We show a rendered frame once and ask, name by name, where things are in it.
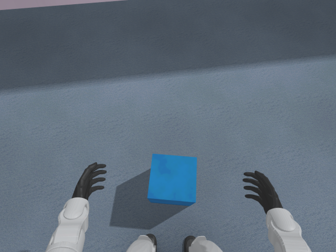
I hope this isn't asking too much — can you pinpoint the left robot foot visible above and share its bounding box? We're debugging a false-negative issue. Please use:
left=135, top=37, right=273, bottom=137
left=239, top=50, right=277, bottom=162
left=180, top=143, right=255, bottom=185
left=146, top=234, right=157, bottom=249

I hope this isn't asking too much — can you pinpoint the right robot foot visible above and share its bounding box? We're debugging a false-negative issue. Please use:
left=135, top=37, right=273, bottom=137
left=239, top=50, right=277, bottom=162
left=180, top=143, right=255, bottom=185
left=184, top=236, right=195, bottom=252

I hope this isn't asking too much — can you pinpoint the robot right hand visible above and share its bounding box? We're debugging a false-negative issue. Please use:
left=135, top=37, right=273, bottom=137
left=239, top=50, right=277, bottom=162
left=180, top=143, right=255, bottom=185
left=243, top=171, right=283, bottom=214

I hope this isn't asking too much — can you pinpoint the robot left forearm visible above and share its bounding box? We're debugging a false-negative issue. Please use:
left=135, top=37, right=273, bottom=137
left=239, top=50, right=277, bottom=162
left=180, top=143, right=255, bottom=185
left=45, top=197, right=89, bottom=252

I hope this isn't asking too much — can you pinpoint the carton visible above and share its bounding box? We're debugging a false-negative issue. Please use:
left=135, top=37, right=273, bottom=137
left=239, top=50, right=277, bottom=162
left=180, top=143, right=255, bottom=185
left=148, top=154, right=197, bottom=206

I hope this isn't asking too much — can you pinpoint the robot foot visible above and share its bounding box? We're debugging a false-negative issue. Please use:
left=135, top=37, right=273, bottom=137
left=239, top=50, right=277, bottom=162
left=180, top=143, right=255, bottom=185
left=184, top=236, right=195, bottom=252
left=146, top=234, right=157, bottom=249

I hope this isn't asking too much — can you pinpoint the robot left hand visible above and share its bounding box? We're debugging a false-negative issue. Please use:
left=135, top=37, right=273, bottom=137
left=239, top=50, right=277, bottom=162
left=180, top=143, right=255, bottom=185
left=72, top=162, right=107, bottom=200

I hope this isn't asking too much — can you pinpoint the robot right forearm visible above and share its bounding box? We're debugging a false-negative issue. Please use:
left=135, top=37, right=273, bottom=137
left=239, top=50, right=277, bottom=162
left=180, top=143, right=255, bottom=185
left=266, top=208, right=312, bottom=252

